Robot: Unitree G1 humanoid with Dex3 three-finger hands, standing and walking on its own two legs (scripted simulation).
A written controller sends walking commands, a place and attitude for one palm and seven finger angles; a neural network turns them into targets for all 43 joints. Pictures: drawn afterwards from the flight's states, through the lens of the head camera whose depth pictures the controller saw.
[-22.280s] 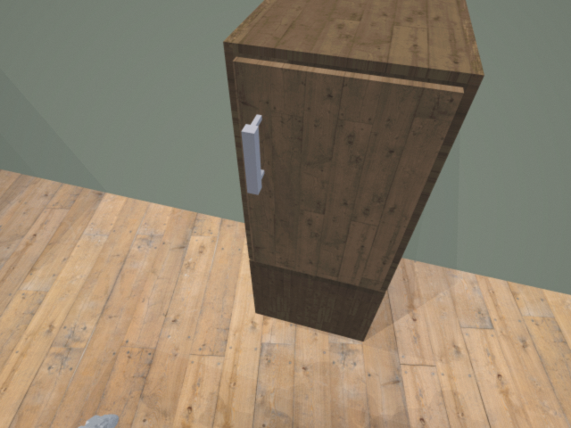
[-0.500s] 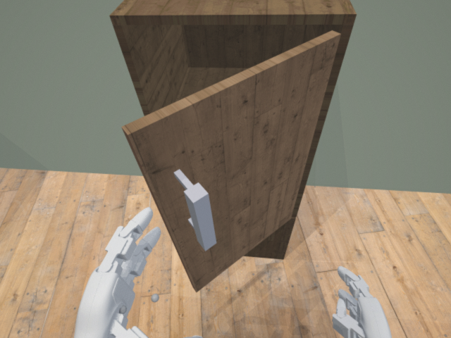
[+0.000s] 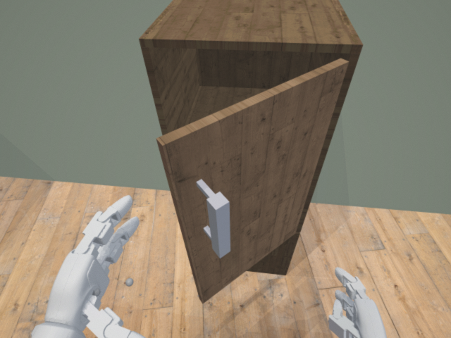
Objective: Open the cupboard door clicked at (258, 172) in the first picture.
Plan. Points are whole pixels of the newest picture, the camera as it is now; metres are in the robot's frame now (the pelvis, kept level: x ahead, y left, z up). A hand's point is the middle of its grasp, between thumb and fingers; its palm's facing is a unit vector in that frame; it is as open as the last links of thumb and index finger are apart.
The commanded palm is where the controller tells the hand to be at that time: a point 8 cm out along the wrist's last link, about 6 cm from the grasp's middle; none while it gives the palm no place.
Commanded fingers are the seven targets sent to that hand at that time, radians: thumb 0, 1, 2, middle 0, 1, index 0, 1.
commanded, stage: draw the hand back to the body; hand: left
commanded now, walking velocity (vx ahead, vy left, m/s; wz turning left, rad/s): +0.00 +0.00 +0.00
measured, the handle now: (212, 219) +0.30 +0.05 +0.09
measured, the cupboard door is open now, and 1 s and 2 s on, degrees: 43 43 43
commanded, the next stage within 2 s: step back with the hand held close in 1.10 s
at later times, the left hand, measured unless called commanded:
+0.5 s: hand (57, 237) +0.20 +0.24 +0.17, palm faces +0.33 -0.86 -0.40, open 11.8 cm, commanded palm +0.15 +0.28 +0.19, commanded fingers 0.00 0.55 0.75 -0.19 -0.30 -0.19 -0.30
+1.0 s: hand (41, 222) +0.21 +0.25 +0.19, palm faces +0.42 -0.81 -0.40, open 7.6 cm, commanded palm +0.16 +0.29 +0.21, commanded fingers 0.00 0.90 0.90 -0.20 -0.30 -0.20 -0.30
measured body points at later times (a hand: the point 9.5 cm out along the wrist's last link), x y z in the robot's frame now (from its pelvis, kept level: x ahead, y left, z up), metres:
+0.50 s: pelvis +0.02 +0.02 +0.04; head +0.01 +0.00 +0.49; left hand +0.18 +0.28 +0.20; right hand +0.21 -0.19 -0.04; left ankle -0.01 +0.12 -0.70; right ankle +0.00 -0.11 -0.70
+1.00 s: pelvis +0.01 +0.00 +0.04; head +0.00 -0.02 +0.49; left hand +0.18 +0.29 +0.22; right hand +0.20 -0.23 -0.04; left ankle -0.01 +0.11 -0.70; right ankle +0.00 -0.11 -0.70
